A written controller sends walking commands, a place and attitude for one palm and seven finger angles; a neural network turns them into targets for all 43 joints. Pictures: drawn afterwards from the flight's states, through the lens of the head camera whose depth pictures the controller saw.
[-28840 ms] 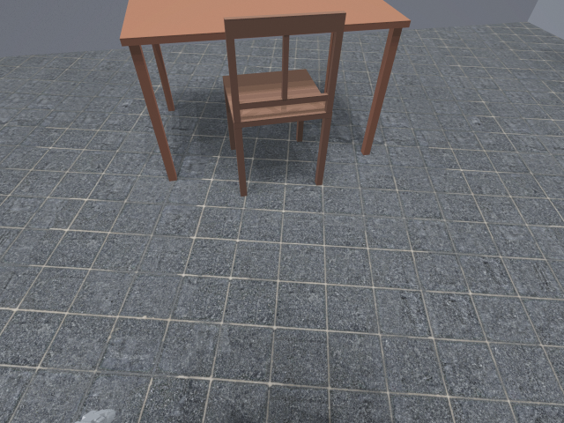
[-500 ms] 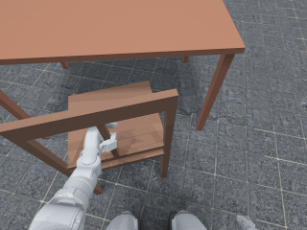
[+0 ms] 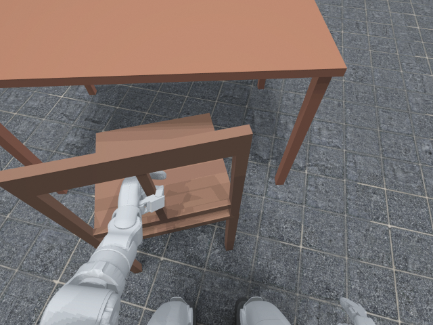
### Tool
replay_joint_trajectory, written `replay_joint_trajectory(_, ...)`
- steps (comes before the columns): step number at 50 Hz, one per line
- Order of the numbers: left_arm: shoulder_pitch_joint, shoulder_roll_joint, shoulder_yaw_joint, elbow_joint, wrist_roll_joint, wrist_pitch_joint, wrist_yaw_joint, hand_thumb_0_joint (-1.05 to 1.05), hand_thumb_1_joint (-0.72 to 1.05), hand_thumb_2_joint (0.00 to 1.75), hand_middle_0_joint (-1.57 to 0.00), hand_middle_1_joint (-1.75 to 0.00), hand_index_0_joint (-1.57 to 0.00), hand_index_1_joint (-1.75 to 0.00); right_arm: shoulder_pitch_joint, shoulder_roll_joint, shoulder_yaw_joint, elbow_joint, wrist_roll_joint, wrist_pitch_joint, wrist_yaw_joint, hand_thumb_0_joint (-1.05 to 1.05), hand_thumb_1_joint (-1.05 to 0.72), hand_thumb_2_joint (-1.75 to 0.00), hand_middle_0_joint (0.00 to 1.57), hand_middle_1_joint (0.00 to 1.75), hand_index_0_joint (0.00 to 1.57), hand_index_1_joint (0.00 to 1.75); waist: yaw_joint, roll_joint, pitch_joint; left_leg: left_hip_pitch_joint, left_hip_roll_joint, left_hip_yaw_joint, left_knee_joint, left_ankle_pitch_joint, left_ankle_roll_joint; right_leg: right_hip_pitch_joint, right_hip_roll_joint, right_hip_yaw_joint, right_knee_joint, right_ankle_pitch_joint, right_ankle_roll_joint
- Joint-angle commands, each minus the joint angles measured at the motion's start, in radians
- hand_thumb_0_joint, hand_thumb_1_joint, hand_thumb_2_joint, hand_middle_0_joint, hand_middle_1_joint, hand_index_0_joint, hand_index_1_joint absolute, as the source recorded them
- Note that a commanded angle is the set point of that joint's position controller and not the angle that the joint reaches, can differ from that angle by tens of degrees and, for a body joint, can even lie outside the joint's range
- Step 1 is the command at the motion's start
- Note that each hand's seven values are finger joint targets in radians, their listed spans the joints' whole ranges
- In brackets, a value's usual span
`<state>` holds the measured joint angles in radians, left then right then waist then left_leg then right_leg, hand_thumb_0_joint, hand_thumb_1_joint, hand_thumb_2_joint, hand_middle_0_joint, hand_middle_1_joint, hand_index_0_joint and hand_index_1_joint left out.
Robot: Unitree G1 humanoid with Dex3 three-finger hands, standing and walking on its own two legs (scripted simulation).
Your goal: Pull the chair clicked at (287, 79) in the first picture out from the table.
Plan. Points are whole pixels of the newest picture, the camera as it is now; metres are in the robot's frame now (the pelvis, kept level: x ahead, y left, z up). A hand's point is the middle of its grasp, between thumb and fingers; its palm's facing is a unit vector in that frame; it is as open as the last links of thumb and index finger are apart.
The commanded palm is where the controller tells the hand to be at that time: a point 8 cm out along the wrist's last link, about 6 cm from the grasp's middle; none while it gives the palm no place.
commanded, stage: step backward, pulling the chair out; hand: left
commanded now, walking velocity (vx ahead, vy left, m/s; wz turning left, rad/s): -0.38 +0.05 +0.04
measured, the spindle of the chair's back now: (153, 197) +0.39 +0.15 -0.10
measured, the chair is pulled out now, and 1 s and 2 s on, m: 0.17 0.24 0.42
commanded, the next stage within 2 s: none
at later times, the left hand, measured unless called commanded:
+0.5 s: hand (159, 203) +0.35 +0.12 -0.05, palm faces +0.09 -0.98 -0.17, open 5.4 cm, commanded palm +0.34 +0.17 -0.05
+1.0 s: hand (150, 231) +0.29 +0.14 -0.05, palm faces +0.02 -0.99 -0.15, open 5.3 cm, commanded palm +0.30 +0.19 -0.06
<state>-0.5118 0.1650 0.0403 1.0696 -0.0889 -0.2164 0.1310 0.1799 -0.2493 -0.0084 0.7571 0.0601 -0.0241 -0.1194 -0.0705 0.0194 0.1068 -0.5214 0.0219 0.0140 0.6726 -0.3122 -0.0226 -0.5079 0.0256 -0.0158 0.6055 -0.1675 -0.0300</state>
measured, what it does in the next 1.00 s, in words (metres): steps on the spot: left foot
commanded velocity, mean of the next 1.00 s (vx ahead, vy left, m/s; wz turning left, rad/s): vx -0.38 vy -0.04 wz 0.03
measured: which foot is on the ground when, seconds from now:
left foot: down 0.00-0.40, up 0.42-0.68, down 0.70-1.00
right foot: down 0.00-1.00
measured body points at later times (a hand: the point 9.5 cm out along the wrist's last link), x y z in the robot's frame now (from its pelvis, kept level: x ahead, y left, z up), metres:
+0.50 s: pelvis -0.02 -0.01 +0.00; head +0.06 -0.03 +0.44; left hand +0.34 +0.17 -0.04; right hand +0.08 -0.27 -0.14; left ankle +0.02 +0.13 -0.69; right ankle +0.09 -0.10 -0.72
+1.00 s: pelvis -0.06 +0.01 +0.00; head +0.01 -0.01 +0.44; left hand +0.29 +0.19 -0.04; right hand +0.03 -0.21 -0.15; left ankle -0.13 +0.18 -0.71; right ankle +0.04 -0.09 -0.72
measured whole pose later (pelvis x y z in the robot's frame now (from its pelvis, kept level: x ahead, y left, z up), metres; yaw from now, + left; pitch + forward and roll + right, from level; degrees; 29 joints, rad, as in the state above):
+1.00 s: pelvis -0.06 +0.01 +0.00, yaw +1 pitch +3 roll +0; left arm -0.49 0.12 0.02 1.02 -0.07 -0.17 0.07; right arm 0.22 -0.17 0.00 0.76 0.03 0.03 -0.08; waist -0.04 0.05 0.12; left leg -0.30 0.10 0.01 0.76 -0.43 -0.08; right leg -0.50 -0.01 -0.06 0.59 -0.14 -0.03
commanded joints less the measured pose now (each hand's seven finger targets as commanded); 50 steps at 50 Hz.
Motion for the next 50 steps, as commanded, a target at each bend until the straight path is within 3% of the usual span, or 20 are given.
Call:
replay_joint_trajectory(1, -0.348, 0.217, 0.002, -0.205, 0.048, -0.035, 0.02, 0.0, 0.9, 0.9, -0.5, -1.45, -0.5, -1.45, 0.054, -0.141, -0.043, -0.074, -0.001, -0.024, -0.013, 0.0, -0.9, -0.9, 0.2, 0.3, 0.2, 0.3, 0.013, -0.064, -0.465, 0.223, 0.024, -0.04, -0.035, 0.078, 0.006, 0.188, -0.229, 0.181, -0.19, 0.085, -0.01)
replay_joint_trajectory(4, -0.338, 0.178, -0.022, -0.226, 0.036, -0.034, 0.014, 0.0, 0.9, 0.9, -0.5, -1.45, -0.5, -1.45, 0.034, -0.158, -0.045, -0.09, -0.001, -0.024, -0.022, 0.0, -0.9, -0.9, 0.2, 0.3, 0.2, 0.3, 0.027, 0.033, -0.477, 0.203, 0.151, -0.151, -0.172, 0.306, 0.059, 0.194, -0.077, 0.057, -0.03, 0.063, 0.056)
replay_joint_trajectory(6, -0.373, 0.143, -0.052, -0.256, 0.021, -0.039, 0.006, 0.0, 0.9, 0.9, -0.5, -1.45, -0.5, -1.45, 0.02, -0.149, -0.041, -0.12, 0.0, -0.021, -0.013, 0.0, -0.9, -0.9, 0.2, 0.3, 0.2, 0.3, 0.02, 0.034, -0.429, 0.176, 0.197, -0.195, -0.245, 0.068, 0.093, 0.172, -0.041, 0.057, -0.007, -0.22, 0.05)
replay_joint_trajectory(8, -0.373, 0.14, -0.042, -0.274, 0.024, -0.035, 0.003, 0.0, 0.9, 0.9, -0.5, -1.45, -0.5, -1.45, 0.002, -0.153, -0.04, -0.123, -0.012, -0.024, -0.021, 0.0, -0.9, -0.9, 0.2, 0.3, 0.2, 0.3, 0.036, 0.176, -0.401, 0.138, 0.227, -0.238, -0.302, 0.007, 0.106, 0.164, -0.02, 0.036, 0.076, -0.22, 0.033)
replay_joint_trajectory(13, -0.359, 0.148, -0.021, -0.26, 0.032, -0.028, -0.019, 0.0, 0.9, 0.9, -0.5, -1.45, -0.5, -1.45, 0.065, -0.145, -0.056, -0.084, -0.028, -0.043, -0.007, 0.0, -0.9, -0.9, 0.2, 0.3, 0.2, 0.3, 0.026, 0.131, -0.498, 0.35, 0.224, -0.151, -0.151, 0.48, 0.089, 0.17, -0.024, 0.035, 0.02, 0.002, 0.041)
replay_joint_trajectory(18, -0.349, 0.219, 0.023, -0.23, 0.039, -0.025, -0.007, 0.0, 0.9, 0.9, -0.5, -1.45, -0.5, -1.45, 0.014, -0.143, -0.052, -0.105, -0.022, -0.036, -0.006, 0.0, -0.9, -0.9, 0.2, 0.3, 0.2, 0.3, 0.039, 0.058, -0.346, 0.024, 0.157, -0.101, -0.131, -0.035, 0.058, 0.217, -0.116, 0.143, -0.05, -0.194, 0.001)
replay_joint_trajectory(21, -0.329, 0.259, 0.038, -0.179, 0.042, -0.008, 0.016, 0.0, 0.9, 0.9, -0.5, -1.45, -0.5, -1.45, 0.043, -0.123, -0.057, -0.081, -0.008, -0.032, 0.006, 0.0, -0.9, -0.9, 0.2, 0.3, 0.2, 0.3, 0.039, -0.205, -0.375, 0.115, -0.022, -0.016, 0.237, -0.196, -0.019, 0.131, -0.364, 0.415, -0.359, -0.31, -0.085)
replay_joint_trajectory(24, -0.315, 0.229, 0.045, -0.196, 0.044, 0.011, 0.012, 0.0, 0.9, 0.9, -0.5, -1.45, -0.5, -1.45, 0.01, -0.121, -0.043, -0.072, -0.012, -0.048, 0.017, 0.0, -0.9, -0.9, 0.2, 0.3, 0.2, 0.3, 0.077, -0.122, -0.434, 0.017, -0.02, -0.115, 0.409, -0.255, -0.029, 0.325, -0.423, 0.403, -0.263, 0.07, -0.16)
replay_joint_trajectory(30, -0.321, 0.196, 0.031, -0.231, 0.038, 0.037, 0.021, 0.0, 0.9, 0.9, -0.5, -1.45, -0.5, -1.45, 0.043, -0.143, -0.04, -0.052, -0.003, -0.029, 0.016, 0.0, -0.9, -0.9, 0.2, 0.3, 0.2, 0.3, 0.04, -0.162, -0.49, 0.116, -0.03, -0.067, 0.071, -0.24, -0.043, 0.483, -0.38, 0.233, -0.149, 0.566, -0.101)
replay_joint_trajectory(33, -0.347, 0.165, 0.003, -0.258, 0.031, 0.051, 0.012, 0.0, 0.9, 0.9, -0.5, -1.45, -0.5, -1.45, 0.063, -0.149, -0.05, -0.053, -0.003, -0.001, -0.001, 0.0, -0.9, -0.9, 0.2, 0.3, 0.2, 0.3, 0.015, -0.162, -0.526, 0.234, 0.008, -0.008, -0.178, -0.013, -0.038, 0.48, -0.326, 0.15, -0.092, 0.593, -0.044)
replay_joint_trajectory(36, -0.322, 0.065, -0.052, -0.332, 0.019, 0.047, -0.019, 0.0, 0.9, 0.9, -0.5, -1.45, -0.5, -1.45, 0.066, -0.169, -0.076, -0.114, -0.011, 0.026, -0.005, 0.0, -0.9, -0.9, 0.2, 0.3, 0.2, 0.3, 0.028, 0.025, -0.53, 0.357, 0.186, -0.108, -0.204, 0.482, 0.019, 0.324, -0.138, 0.016, -0.003, 0.438, 0.051)
replay_joint_trajectory(37, -0.318, 0.04, -0.071, -0.34, 0.02, 0.046, -0.029, 0.0, 0.9, 0.9, -0.5, -1.45, -0.5, -1.45, 0.073, -0.171, -0.081, -0.128, -0.008, 0.033, 0.007, 0.0, -0.9, -0.9, 0.2, 0.3, 0.2, 0.3, 0.022, 0.019, -0.53, 0.372, 0.2, -0.081, -0.194, 0.463, 0.016, 0.303, -0.101, 0.0, -0.018, 0.302, 0.061)
replay_joint_trajectory(39, -0.357, 0.011, -0.102, -0.446, 0.034, 0.029, -0.047, 0.0, 0.9, 0.9, -0.5, -1.45, -0.5, -1.45, 0.038, -0.136, -0.061, -0.162, -0.03, 0.034, 0.006, 0.0, -0.9, -0.9, 0.2, 0.3, 0.2, 0.3, 0.014, 0.167, -0.543, 0.386, 0.2, -0.069, -0.183, 0.647, 0.005, 0.298, -0.098, -0.024, 0.08, 0.338, 0.055)
replay_joint_trajectory(41, -0.325, 0.035, -0.073, -0.441, 0.039, 0.021, -0.05, 0.0, 0.9, 0.9, -0.5, -1.45, -0.5, -1.45, 0.019, -0.14, -0.058, -0.17, -0.041, 0.046, 0.022, 0.0, -0.9, -0.9, 0.2, 0.3, 0.2, 0.3, 0.029, 0.246, -0.458, 0.344, 0.247, -0.09, -0.218, 0.66, 0.025, 0.222, -0.057, -0.023, 0.145, 0.029, 0.047)
replay_joint_trajectory(43, -0.348, 0.063, -0.047, -0.429, 0.041, 0.015, -0.047, 0.0, 0.9, 0.9, -0.5, -1.45, -0.5, -1.45, 0.02, -0.138, -0.059, -0.166, -0.047, 0.044, 0.027, 0.0, -0.9, -0.9, 0.2, 0.3, 0.2, 0.3, 0.034, 0.211, -0.384, 0.339, 0.275, -0.094, -0.199, 0.684, 0.044, 0.183, -0.042, -0.025, 0.126, -0.071, 0.038)
replay_joint_trajectory(45, -0.384, 0.049, -0.054, -0.333, 0.057, 0.0, -0.046, 0.0, 0.9, 0.9, -0.5, -1.45, -0.5, -1.45, 0.063, -0.127, -0.06, -0.12, -0.05, 0.033, 0.036, 0.0, -0.9, -0.9, 0.2, 0.3, 0.2, 0.3, 0.024, 0.124, -0.337, 0.373, 0.254, -0.068, -0.088, 0.807, 0.025, 0.191, -0.053, -0.008, 0.004, 0.112, 0.024)
replay_joint_trajectory(47, -0.438, 0.111, -0.011, -0.286, 0.062, -0.019, -0.046, 0.0, 0.9, 0.9, -0.5, -1.45, -0.5, -1.45, 0.117, -0.122, -0.073, -0.078, -0.034, 0.029, 0.031, 0.0, -0.9, -0.9, 0.2, 0.3, 0.2, 0.3, 0.003, -0.029, -0.444, 0.296, 0.164, 0.017, 0.07, 0.601, -0.033, 0.336, -0.141, 0.076, -0.077, 0.58, -0.021)
replay_joint_trajectory(48, -0.431, 0.158, 0.012, -0.249, 0.05, -0.019, -0.044, 0.0, 0.9, 0.9, -0.5, -1.45, -0.5, -1.45, 0.118, -0.128, -0.077, -0.065, -0.022, 0.025, 0.019, 0.0, -0.9, -0.9, 0.2, 0.3, 0.2, 0.3, 0.011, -0.158, -0.463, 0.182, 0.088, 0.024, 0.17, 0.182, -0.06, 0.421, -0.25, 0.183, -0.084, 0.742, -0.078)
replay_joint_trajectory(49, -0.399, 0.177, 0.027, -0.193, 0.049, -0.014, -0.043, 0.0, 0.9, 0.9, -0.5, -1.45, -0.5, -1.45, 0.092, -0.135, -0.076, -0.057, -0.013, 0.013, 0.018, 0.0, -0.9, -0.9, 0.2, 0.3, 0.2, 0.3, 0.031, -0.236, -0.467, 0.123, 0.033, -0.021, 0.238, -0.211, -0.063, 0.422, -0.34, 0.259, -0.132, 0.745, -0.125)
replay_joint_trajectory(50, -0.375, 0.166, 0.018, -0.144, 0.049, -0.002, -0.042, 0.0, 0.9, 0.9, -0.5, -1.45, -0.5, -1.45, 0.069, -0.127, -0.065, -0.046, -0.013, 0.0, 0.017, 0.0, -0.9, -0.9, 0.2, 0.3, 0.2, 0.3, 0.048, -0.237, -0.448, 0.103, 0.034, -0.059, 0.257, -0.294, -0.05, 0.379, -0.37, 0.253, -0.158, 0.583, -0.126)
